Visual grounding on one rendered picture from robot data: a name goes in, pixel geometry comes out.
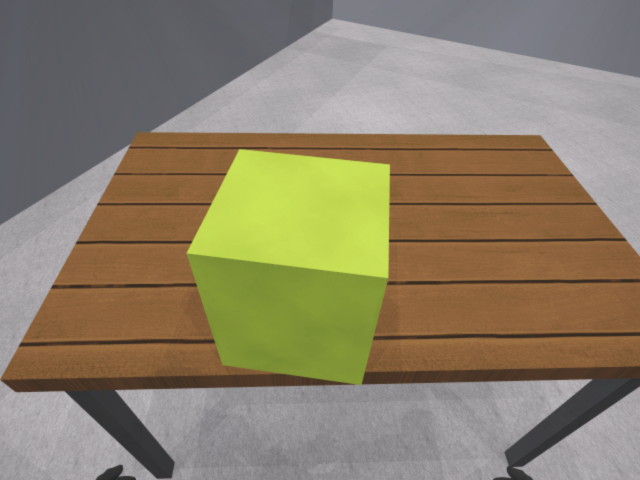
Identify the carton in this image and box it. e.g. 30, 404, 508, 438
187, 149, 390, 385

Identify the table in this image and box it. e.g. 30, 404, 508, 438
0, 132, 640, 479

